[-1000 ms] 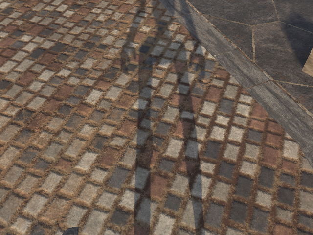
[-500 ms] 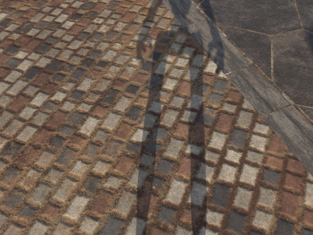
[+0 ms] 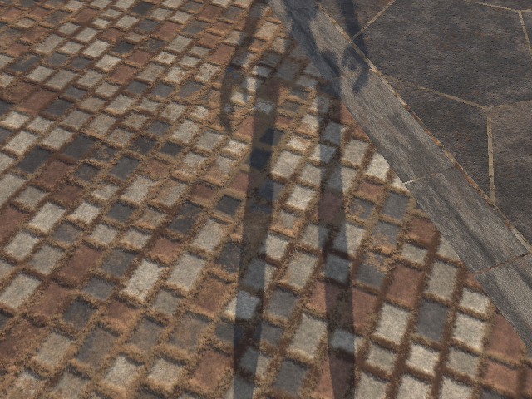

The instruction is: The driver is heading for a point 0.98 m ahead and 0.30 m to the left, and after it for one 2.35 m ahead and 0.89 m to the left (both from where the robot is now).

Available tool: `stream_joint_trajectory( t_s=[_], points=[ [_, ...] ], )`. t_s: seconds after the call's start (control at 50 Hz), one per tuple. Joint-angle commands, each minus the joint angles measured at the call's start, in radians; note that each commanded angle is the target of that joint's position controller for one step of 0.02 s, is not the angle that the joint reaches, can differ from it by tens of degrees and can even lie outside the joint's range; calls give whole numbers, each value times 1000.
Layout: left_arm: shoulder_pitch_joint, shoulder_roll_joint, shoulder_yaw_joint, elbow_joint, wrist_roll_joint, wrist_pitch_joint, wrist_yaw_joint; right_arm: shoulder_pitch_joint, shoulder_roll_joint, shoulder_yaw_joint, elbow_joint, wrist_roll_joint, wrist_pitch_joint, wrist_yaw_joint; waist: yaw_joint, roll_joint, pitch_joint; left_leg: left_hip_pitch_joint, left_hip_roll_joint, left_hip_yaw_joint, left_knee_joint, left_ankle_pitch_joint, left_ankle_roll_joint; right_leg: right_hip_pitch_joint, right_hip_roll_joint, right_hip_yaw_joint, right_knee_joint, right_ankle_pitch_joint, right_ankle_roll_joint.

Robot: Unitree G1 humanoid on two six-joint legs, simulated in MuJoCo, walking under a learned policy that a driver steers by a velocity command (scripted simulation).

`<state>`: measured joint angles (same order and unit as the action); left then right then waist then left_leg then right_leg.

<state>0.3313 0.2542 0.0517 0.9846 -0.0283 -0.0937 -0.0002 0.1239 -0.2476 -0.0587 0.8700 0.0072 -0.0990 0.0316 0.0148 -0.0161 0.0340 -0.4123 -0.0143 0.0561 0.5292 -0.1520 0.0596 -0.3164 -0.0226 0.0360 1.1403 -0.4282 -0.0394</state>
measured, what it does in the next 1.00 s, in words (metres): walks ahead, turning left: right foot, then left foot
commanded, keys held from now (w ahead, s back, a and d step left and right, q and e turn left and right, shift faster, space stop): w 0.32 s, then w+q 0.68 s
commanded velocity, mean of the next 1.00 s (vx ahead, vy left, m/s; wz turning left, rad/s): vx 0.50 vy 0.00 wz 0.27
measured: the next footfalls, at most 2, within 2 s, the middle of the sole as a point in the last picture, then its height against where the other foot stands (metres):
right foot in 0.46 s outside the picture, level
left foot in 1.00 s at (216, 318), level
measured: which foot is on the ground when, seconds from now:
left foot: down 0.00-0.46, up 0.48-0.98, down 1.00-1.00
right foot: up 0.00-0.44, down 0.46-1.00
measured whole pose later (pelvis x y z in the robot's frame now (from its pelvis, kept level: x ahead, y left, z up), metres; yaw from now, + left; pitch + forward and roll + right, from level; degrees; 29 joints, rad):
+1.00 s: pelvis +0.54 +0.02 -0.01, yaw +19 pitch +1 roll -2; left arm 0.32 0.27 0.09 0.97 -0.02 -0.05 0.02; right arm 0.05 -0.24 -0.08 0.77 0.03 -0.03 0.05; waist 0.04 0.02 0.04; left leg -0.51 0.03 0.08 0.61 -0.14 0.13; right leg 0.08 -0.09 -0.31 0.45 -0.47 0.06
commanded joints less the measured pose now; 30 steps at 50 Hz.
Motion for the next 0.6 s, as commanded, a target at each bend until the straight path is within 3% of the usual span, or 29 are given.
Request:
stream_joint_trajectory(
  t_s=[0.02, 0.06, 0.12, 0.16, 0.24, 0.34, 0.38, 0.42, 0.44, 0.46, 0.48, 0.5, 0.52, 0.54, 0.56, 0.6],
  points=[
    [-42, 108, 33, -81, 6, -18, 12, 72, -87, -16, -17, -15, -8, 1, -25, 84, -80, 301, 259, -344, -321, 24, 155, -327, -122, 38, 53, 130, -17],
    [-5, 61, 29, -71, 10, 8, 14, 84, -88, -17, 0, -15, -14, 3, 1, 104, -69, 222, 237, -278, -371, 77, 167, -264, -134, 28, 1, 171, -7],
    [-85, 65, 34, -101, 19, 20, 19, 136, -127, -26, 27, -12, -17, -15, -4, 74, -22, 227, 233, -219, -410, 155, 181, -351, -142, 21, -128, 289, 20],
    [-156, 60, 35, -124, 24, 17, 16, 170, -132, -25, 41, -9, -11, -27, -21, 67, -8, 261, 225, -187, -417, 186, 168, -395, -138, 17, -244, 395, 33],
    [-290, 35, 23, -160, 18, 7, 0, 228, -141, -24, 64, 1, -3, -37, -62, 73, 21, 291, 197, -122, -426, 165, 137, -358, -96, -23, -471, 550, 34],
    [-425, 40, 12, -215, 9, -5, -28, 316, -148, -29, 110, 10, 18, -42, -101, 68, 66, 440, 256, -138, -365, 187, 137, -387, -68, -27, -599, 485, 15],
    [-417, 61, 17, -227, 8, -15, -37, 312, -158, -35, 115, 14, 28, -47, -74, 81, 59, 480, 280, -168, -311, 250, 126, -344, -53, -20, -641, 413, -4],
    [-301, 106, 38, -201, 9, -24, -36, 267, -178, -42, 103, 16, 36, -48, 1, 106, -10, 464, 263, -170, -191, 463, 104, -143, -5, -54, -672, 364, -28],
    [-139, 154, 63, -153, 13, -27, -28, 248, -158, -34, 92, 13, 38, -46, 76, 91, -113, 397, 205, -136, -16, 536, 76, 95, 6, -63, -672, 386, -55],
    [54, 231, 84, -119, 31, -27, -16, 245, -114, -15, 63, -3, 37, -45, 140, -1, -278, 185, 131, -88, 292, 295, 36, 425, -172, 120, -632, 392, -119],
    [116, 297, 97, -92, 34, -20, -19, 391, 33, 24, 61, 7, 17, -38, 72, -283, -427, -200, -39, -71, 638, -360, -27, 762, -417, 572, -737, 235, -267],
    [109, 187, 68, -101, 30, -19, -17, 340, -85, -3, 77, 32, 2, -37, 107, -197, -415, -289, 4, -202, 767, -429, -20, 720, -398, 639, -811, 122, -245],
    [21, 138, 52, -115, 27, -21, -12, 246, -141, -21, 46, 49, -4, -38, 96, -151, -258, -350, 51, -186, 792, -348, -9, 589, -367, 474, -828, 151, -191],
    [-58, 112, 42, -127, 30, -22, -11, 198, -133, -22, 37, 45, -3, -45, 67, -80, -179, -318, 101, -163, 761, -258, -9, 442, -332, 353, -858, 226, -163],
    [-109, 83, 35, -127, 33, -24, -14, 174, -121, -29, 35, 32, 5, -50, 41, -60, -113, -278, 128, -160, 709, -201, -10, 319, -296, 257, -897, 280, -145],
    [-144, 58, 30, -116, 44, -29, -15, 213, -73, -33, 40, 32, 34, -47, -9, -90, -73, -186, 160, -162, 658, -142, -6, 198, -257, 134, -961, 316, -131]
  ],
)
